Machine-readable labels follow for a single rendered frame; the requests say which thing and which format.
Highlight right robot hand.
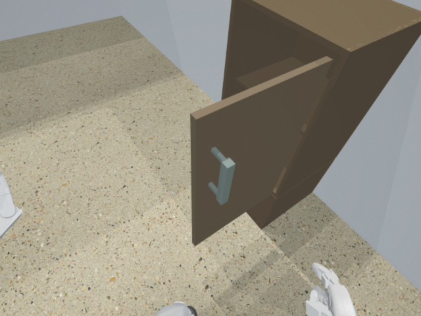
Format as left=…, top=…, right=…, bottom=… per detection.
left=306, top=263, right=357, bottom=316

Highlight left robot hand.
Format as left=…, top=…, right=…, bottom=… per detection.
left=0, top=172, right=22, bottom=238

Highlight cupboard door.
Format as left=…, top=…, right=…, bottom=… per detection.
left=190, top=56, right=333, bottom=246

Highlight handle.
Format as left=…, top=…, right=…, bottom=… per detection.
left=209, top=147, right=235, bottom=205

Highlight robot left shin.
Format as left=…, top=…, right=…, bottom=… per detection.
left=173, top=302, right=190, bottom=311

